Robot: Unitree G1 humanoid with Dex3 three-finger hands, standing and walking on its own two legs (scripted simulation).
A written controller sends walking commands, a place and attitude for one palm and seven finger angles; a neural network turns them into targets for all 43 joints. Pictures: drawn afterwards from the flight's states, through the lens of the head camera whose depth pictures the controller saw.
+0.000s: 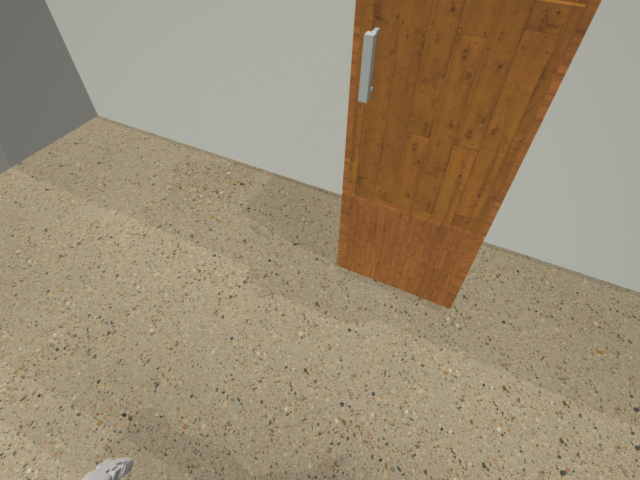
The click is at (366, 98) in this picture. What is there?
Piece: cupboard door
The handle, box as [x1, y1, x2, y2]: [358, 27, 379, 102]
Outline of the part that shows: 376,27 372,31 367,31 364,34 358,100 363,102 366,102 368,100 369,94 372,90 370,82 375,38 379,32 379,28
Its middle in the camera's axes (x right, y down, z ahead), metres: +0.11 -0.40 +0.90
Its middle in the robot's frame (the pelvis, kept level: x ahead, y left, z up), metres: +0.96 -0.07 +0.08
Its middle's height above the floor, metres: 0.85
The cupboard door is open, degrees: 0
